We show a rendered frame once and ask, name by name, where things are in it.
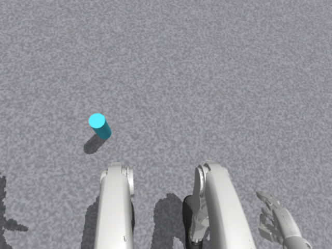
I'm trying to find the right robot hand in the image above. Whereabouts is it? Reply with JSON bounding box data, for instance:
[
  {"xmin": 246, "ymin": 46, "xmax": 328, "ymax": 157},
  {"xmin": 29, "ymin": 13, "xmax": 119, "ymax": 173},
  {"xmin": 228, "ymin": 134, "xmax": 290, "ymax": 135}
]
[{"xmin": 256, "ymin": 191, "xmax": 302, "ymax": 245}]

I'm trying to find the right robot foot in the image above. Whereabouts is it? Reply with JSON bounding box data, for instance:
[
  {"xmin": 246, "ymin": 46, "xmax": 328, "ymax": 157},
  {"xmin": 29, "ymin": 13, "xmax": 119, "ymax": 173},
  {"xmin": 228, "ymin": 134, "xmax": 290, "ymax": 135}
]
[{"xmin": 183, "ymin": 195, "xmax": 203, "ymax": 249}]

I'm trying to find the can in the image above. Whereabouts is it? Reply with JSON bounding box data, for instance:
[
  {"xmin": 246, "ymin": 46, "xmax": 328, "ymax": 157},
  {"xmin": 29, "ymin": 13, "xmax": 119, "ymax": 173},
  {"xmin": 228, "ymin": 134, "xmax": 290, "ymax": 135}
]
[{"xmin": 89, "ymin": 113, "xmax": 112, "ymax": 140}]

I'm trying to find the right robot arm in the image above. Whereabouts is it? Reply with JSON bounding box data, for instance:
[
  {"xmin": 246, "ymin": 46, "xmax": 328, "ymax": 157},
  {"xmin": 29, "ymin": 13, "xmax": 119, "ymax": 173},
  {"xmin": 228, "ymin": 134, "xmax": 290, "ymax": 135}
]
[{"xmin": 283, "ymin": 236, "xmax": 312, "ymax": 249}]

